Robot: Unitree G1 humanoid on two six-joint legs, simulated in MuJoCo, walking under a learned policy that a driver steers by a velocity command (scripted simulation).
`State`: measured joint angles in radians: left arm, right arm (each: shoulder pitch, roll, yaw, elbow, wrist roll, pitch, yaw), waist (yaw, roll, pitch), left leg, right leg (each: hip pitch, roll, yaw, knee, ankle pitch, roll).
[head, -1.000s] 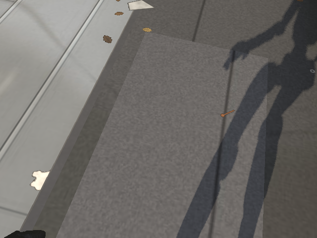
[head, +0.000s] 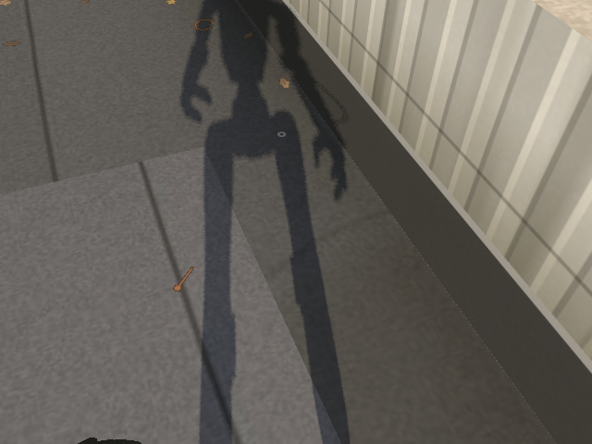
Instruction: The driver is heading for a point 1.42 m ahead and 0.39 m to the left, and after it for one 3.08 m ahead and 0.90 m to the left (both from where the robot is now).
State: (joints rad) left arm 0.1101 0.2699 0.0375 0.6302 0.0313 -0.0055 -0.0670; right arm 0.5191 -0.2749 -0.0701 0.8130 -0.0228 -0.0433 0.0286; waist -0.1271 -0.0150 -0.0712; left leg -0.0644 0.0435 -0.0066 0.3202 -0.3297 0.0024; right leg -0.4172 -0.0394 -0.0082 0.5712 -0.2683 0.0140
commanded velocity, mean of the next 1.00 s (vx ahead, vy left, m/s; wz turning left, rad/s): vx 0.73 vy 0.00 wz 0.40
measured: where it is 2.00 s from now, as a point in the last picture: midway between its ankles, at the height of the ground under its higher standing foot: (139, 330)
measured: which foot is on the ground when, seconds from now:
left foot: down 0.00-0.02, up 0.04-0.46, down 0.48-0.90, up 0.92-1.00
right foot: up 0.00-0.00, down 0.02-0.48, up 0.50-0.86, down 0.88-1.00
